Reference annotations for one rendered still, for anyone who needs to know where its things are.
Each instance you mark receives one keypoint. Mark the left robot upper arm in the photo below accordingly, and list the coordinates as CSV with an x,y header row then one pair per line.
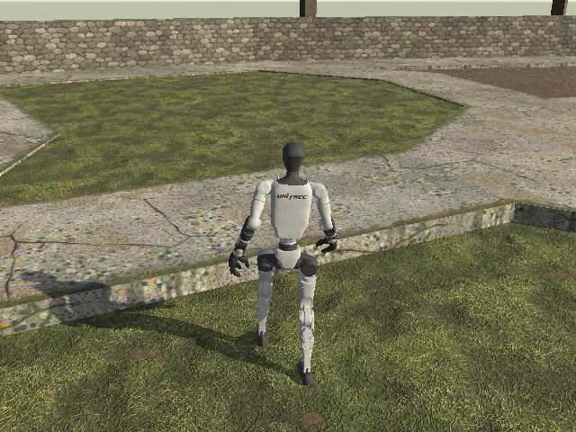
x,y
258,202

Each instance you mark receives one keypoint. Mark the left robot shin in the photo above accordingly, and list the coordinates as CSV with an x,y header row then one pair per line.
x,y
262,309

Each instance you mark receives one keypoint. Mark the left robot foot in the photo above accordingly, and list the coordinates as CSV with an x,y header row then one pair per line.
x,y
261,339

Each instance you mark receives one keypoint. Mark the robot left forearm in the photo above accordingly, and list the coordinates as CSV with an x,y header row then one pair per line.
x,y
243,240

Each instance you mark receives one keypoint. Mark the robot right hand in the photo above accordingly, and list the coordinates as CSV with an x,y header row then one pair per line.
x,y
331,247

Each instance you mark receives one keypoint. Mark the robot left hand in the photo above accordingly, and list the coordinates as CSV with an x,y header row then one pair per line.
x,y
233,263

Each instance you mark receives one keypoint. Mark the right robot upper arm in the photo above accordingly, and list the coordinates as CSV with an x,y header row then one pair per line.
x,y
319,191

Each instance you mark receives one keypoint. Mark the robot right forearm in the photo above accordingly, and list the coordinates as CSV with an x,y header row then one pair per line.
x,y
330,234

